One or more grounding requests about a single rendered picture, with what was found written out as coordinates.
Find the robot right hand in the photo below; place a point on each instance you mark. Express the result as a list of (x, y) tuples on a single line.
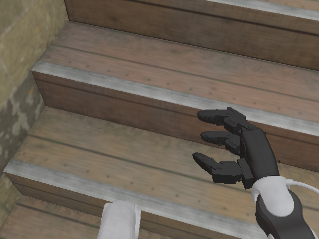
[(242, 138)]

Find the right robot forearm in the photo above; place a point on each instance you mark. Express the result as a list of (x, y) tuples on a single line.
[(278, 210)]

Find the robot left thigh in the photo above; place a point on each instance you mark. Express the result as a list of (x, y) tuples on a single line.
[(120, 220)]

